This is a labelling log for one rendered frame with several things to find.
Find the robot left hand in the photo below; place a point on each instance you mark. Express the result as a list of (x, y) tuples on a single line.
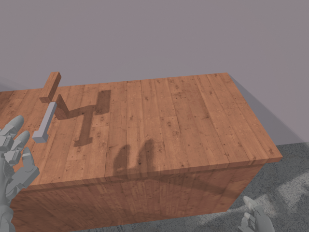
[(10, 154)]

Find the robot right hand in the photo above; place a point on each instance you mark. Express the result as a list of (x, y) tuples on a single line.
[(261, 222)]

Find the left robot forearm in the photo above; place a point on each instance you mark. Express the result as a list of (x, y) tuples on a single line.
[(6, 215)]

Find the tap lever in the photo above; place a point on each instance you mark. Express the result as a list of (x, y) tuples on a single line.
[(41, 135)]

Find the counter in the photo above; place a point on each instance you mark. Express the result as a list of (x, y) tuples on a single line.
[(135, 151)]

